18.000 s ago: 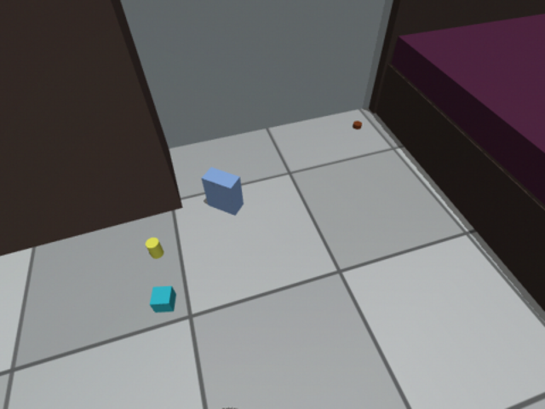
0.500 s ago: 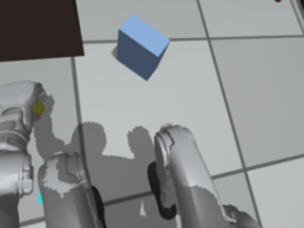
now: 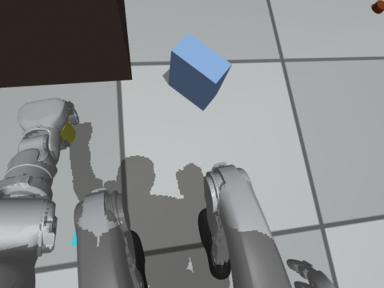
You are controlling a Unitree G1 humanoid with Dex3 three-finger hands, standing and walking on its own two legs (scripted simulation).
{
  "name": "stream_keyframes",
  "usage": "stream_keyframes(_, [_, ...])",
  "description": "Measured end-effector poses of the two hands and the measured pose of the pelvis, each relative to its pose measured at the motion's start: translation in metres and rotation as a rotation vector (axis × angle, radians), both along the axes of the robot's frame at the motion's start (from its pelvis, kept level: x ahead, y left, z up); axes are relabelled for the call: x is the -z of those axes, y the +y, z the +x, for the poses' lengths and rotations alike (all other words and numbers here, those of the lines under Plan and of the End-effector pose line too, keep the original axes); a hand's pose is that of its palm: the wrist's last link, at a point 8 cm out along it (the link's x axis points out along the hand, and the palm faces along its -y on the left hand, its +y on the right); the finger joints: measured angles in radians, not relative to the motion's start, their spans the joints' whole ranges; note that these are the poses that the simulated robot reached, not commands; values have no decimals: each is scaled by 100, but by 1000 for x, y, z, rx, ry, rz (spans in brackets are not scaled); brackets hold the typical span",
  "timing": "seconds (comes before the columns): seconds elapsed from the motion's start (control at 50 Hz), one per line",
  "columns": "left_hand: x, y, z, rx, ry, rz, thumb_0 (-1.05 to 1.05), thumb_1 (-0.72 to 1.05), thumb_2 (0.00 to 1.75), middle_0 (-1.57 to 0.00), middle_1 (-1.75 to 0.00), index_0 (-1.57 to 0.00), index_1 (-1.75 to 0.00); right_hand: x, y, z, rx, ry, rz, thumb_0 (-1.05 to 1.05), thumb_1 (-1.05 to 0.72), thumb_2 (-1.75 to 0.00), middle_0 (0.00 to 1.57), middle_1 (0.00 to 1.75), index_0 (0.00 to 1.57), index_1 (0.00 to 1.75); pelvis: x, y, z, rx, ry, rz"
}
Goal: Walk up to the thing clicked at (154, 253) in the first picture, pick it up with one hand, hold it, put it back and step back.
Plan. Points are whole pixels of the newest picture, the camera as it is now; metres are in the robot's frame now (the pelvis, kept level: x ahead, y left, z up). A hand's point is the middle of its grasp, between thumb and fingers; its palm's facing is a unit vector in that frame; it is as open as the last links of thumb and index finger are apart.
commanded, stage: lift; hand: left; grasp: from above
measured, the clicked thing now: (58, 129) +0.49 +0.24 -0.16
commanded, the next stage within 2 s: hold in 1.48 s
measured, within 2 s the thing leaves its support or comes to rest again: neither
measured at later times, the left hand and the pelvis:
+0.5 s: hand (1, 142) +0.41 +0.25 +0.02, palm faces -0.42 -0.06 -0.91, open 7.2 cm; pelvis +0.00 +0.01 +0.11, yaw +2 degrees
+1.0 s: hand out of the picture +0.37 +0.24 +0.21, palm faces -0.44 -0.09 -0.89, open 7.2 cm; pelvis +0.03 +0.00 +0.29, yaw +3 degrees
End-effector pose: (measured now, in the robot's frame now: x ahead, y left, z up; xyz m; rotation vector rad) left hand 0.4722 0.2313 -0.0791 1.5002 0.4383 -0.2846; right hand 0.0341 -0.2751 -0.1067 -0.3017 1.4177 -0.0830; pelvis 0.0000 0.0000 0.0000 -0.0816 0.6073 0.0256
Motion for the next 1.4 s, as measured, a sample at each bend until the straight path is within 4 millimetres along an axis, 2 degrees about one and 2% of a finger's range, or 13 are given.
stream_keyframes(0.18, [-46, 9, -19, 21, -14, 7, -2, 23, 48, -77, -56, -92, -61, -26, 2, 15, 31, -57, -21, 0, -92, -90, 20, 30, 20, 30, -28, 3, -2, -8, -9, -1])
stream_keyframes(0.4, [-114, 22, -51, 8, -11, 7, -2, 23, 48, -76, -57, -92, -61, -79, 10, 52, 37, -167, -36, 0, -93, -90, 20, 30, 21, 30, -83, 7, -2, -23, -35, 5])
stream_keyframes(0.64, [-214, 19, -76, -22, -26, 2, -2, 23, 48, -76, -58, -92, -62, -157, 18, 84, 71, -272, -25, 0, -93, -90, 20, 30, 21, 30, -164, 4, 5, -33, -116, 29])
stream_keyframes(0.8, [-280, 11, -92, -37, -12, -19, -2, 23, 48, -76, -58, -92, -62, -216, 21, 91, 105, -311, -22, 1, -93, -91, 20, 30, 21, 30, -225, 2, 17, -29, -193, 48])
stream_keyframes(0.92, [-321, 9, -96, -35, -11, -17, -2, 23, 48, -76, -58, -92, -62, -257, 20, 93, 128, -329, -32, 1, -93, -91, 20, 30, 21, 30, -264, 1, 27, -27, -252, 56])
stream_keyframes(1.16, [-374, 7, -96, -36, 5, -15, -2, 24, 47, -74, -60, -91, -64, -315, 17, 98, 140, -332, -45, 1, -93, -91, 20, 30, 21, 30, -321, 5, 48, -24, -341, 65])
stream_keyframes(1.4, [-414, 14, -92, -46, -4, -8, -2, 24, 47, -74, -60, -91, -64, -350, 23, 114, 132, -349, -24, 1, -93, -91, 20, 30, 21, 30, -356, 9, 63, -21, -408, 74])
